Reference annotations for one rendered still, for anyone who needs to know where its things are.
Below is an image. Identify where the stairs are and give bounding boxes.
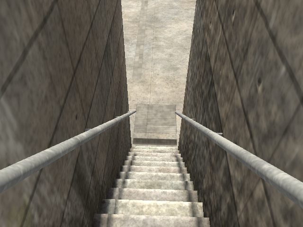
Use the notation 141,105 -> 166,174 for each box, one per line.
92,146 -> 210,227

